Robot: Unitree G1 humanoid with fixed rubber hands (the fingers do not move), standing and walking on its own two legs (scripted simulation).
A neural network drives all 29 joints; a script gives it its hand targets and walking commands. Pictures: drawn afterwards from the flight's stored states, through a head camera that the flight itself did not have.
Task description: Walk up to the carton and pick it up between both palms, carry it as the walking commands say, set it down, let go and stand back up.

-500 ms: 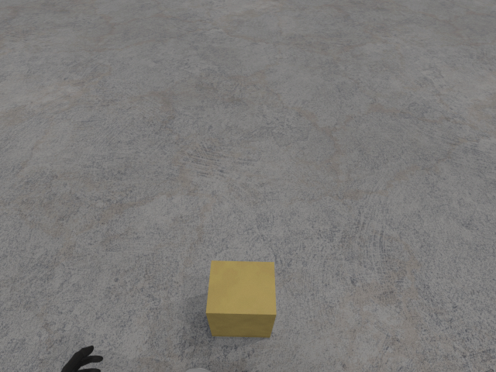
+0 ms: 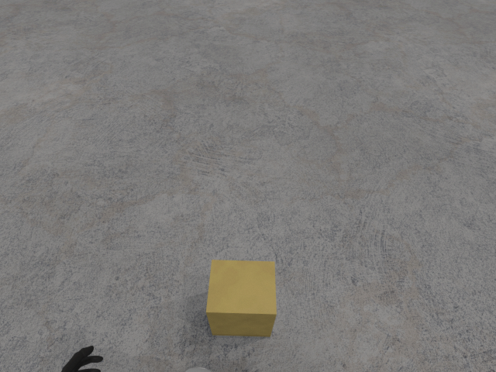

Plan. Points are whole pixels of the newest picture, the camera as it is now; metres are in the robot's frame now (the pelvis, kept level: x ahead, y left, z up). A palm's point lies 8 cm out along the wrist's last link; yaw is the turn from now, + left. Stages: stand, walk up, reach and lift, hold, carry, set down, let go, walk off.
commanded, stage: walk up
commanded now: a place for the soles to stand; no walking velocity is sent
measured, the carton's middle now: (242, 299) +0.44 +0.04 -0.61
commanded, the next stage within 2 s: reach and lift in 0.54 s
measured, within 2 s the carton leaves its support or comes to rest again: neither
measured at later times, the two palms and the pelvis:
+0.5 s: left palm out of the picture +0.10 +0.32 -0.10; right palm out of the picture +0.08 -0.32 -0.08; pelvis +0.00 +0.01 +0.00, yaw +0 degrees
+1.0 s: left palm (90, 342) +0.19 +0.30 -0.11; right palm (419, 341) +0.20 -0.27 -0.09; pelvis +0.01 +0.01 -0.01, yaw +0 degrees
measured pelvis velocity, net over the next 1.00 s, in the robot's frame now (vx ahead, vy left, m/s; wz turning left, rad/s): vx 0.01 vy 0.01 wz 0.01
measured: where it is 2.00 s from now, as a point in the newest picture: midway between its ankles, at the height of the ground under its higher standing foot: outside the picture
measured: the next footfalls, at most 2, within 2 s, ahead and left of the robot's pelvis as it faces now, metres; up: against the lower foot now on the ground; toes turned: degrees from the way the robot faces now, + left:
none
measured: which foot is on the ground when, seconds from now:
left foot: down 0.00-1.00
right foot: down 0.00-1.00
